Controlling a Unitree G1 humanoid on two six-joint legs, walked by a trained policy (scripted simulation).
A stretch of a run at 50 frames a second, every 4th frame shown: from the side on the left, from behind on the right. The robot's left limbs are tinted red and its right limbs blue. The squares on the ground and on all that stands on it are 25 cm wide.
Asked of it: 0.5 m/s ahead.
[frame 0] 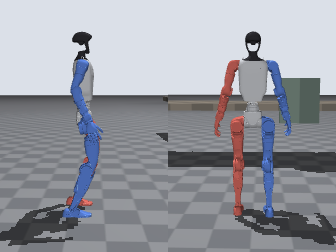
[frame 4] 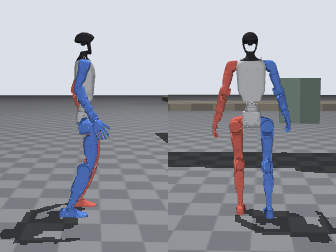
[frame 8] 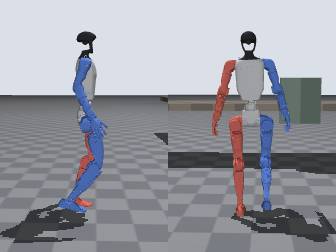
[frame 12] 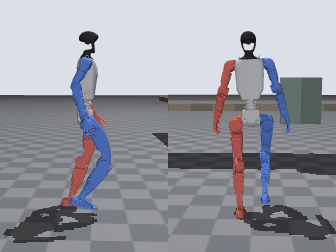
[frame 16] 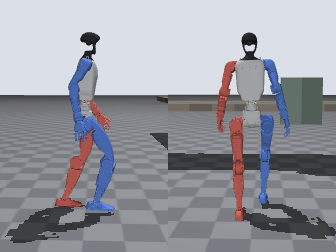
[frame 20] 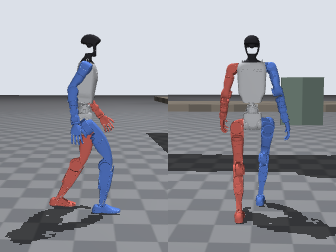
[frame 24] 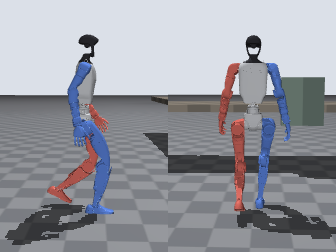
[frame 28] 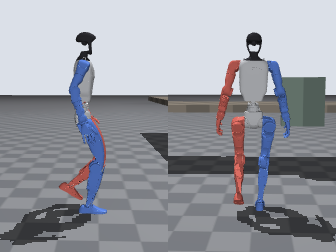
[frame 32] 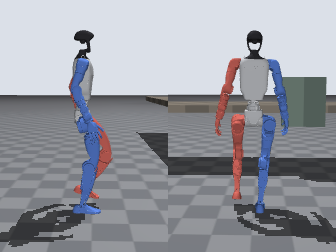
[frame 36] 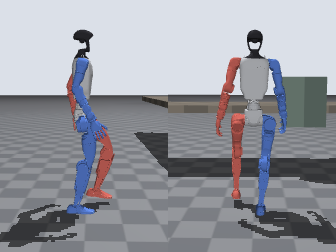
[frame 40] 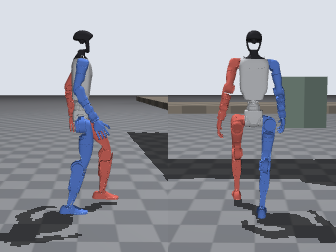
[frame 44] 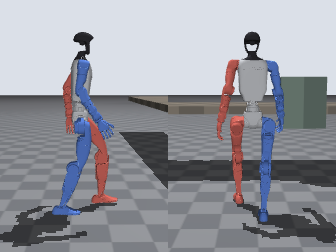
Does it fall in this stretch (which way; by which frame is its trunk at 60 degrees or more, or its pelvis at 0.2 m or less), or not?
no
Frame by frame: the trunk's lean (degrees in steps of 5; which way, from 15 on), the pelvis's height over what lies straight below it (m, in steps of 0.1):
0: 0, 0.8
4: 0, 0.8
8: 0, 0.8
12: 5, 0.8
16: 5, 0.8
20: 5, 0.8
24: 5, 0.8
28: 5, 0.8
32: 0, 0.8
36: 0, 0.8
40: 0, 0.8
44: 5, 0.8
